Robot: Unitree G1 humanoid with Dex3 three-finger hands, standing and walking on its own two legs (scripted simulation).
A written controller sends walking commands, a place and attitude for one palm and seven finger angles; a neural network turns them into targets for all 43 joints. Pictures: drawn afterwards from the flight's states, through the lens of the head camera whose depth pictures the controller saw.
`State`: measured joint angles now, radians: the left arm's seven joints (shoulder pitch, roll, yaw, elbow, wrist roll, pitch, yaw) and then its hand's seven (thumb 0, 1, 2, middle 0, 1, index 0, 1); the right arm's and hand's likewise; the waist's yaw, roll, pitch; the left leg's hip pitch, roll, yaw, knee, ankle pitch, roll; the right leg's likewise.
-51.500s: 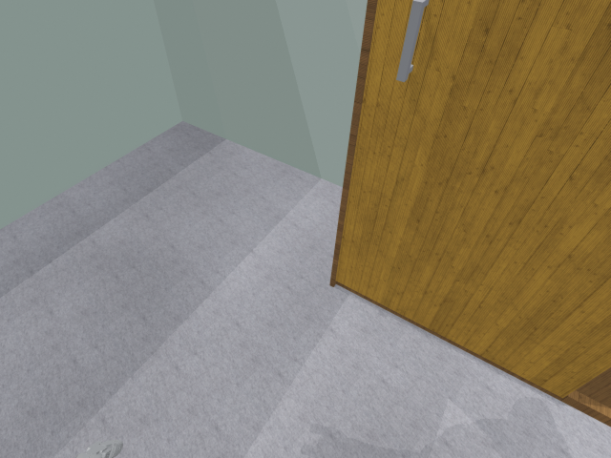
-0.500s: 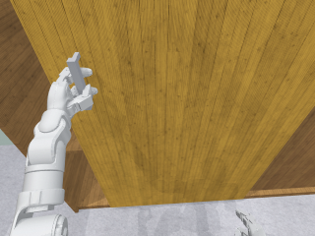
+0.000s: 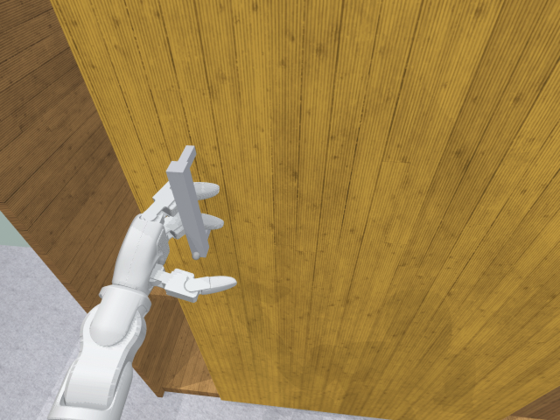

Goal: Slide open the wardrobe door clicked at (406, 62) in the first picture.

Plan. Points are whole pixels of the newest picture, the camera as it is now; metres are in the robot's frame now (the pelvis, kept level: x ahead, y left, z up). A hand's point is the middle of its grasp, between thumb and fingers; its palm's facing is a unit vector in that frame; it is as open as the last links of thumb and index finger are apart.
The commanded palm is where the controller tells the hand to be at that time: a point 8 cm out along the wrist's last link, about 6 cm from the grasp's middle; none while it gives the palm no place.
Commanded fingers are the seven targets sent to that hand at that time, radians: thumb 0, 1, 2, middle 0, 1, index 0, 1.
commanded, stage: relax the arm and regain balance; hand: left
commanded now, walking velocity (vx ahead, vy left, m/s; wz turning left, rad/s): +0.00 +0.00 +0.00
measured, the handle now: (194, 204) +0.32 +0.15 +0.19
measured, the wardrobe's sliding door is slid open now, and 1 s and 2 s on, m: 0.21 0.21 0.23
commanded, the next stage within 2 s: step back with the hand held close in 1.06 s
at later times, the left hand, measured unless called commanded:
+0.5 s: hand (208, 256) +0.27 +0.13 +0.15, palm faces +0.24 -0.95 -0.19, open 14.9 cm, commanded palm none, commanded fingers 0.00 -0.50 0.30 -0.15 -0.30 -0.15 -0.30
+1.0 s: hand (214, 257) +0.27 +0.12 +0.15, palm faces +0.26 -0.95 -0.18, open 15.3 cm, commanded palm none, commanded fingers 0.00 -0.50 0.30 -0.15 -0.30 -0.15 -0.30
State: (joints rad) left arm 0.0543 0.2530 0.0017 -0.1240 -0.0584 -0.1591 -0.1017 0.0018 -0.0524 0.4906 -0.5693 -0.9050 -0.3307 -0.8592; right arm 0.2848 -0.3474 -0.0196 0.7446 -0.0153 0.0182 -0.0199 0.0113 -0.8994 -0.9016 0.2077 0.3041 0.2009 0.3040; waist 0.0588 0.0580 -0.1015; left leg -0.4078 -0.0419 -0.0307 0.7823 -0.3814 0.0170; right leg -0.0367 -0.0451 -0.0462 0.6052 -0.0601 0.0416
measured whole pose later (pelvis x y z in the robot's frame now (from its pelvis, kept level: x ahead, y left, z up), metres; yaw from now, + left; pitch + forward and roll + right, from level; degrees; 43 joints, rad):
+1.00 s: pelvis -0.12 -0.11 -0.04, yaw -1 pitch -5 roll +1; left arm -0.37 0.45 0.32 0.61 -0.14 -0.11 0.01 -0.02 -0.50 0.30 -0.49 -0.75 -0.18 -0.82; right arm 0.36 -0.43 -0.07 1.02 -0.03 0.00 -0.01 0.01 -0.90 -0.90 0.20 0.30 0.20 0.30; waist -0.15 0.05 -0.07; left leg -0.30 0.05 -0.03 0.60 -0.23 -0.06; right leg -0.35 -0.03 0.11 0.65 -0.23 0.05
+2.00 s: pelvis +0.05 -0.05 -0.04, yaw -4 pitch -3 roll +4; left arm 0.59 0.63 0.52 -0.60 -0.05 -0.27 0.03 0.00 0.87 0.89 -0.62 -0.49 -0.33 -0.37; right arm 0.19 -0.17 0.02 0.61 -0.02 -0.15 -0.06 0.01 -0.90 -0.90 0.21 0.30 0.19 0.31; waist 0.01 -0.02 0.12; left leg -0.45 -0.03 -0.08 0.80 -0.37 -0.04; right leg -0.39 0.07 -0.05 0.68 -0.23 -0.13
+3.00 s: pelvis -0.42 -0.26 -0.03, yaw -2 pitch -5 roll +3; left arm 0.50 0.43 0.38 -0.43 0.02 -0.19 0.11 0.01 0.89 0.90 -0.21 -0.31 -0.22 -0.30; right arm 0.31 -0.26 -0.04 0.56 0.00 -0.02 -0.04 0.01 -0.90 -0.90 0.20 0.30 0.20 0.30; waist -0.04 -0.04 -0.06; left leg -0.22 -0.03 0.10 0.54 -0.25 0.06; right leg -0.58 0.08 0.00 1.32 -0.37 0.03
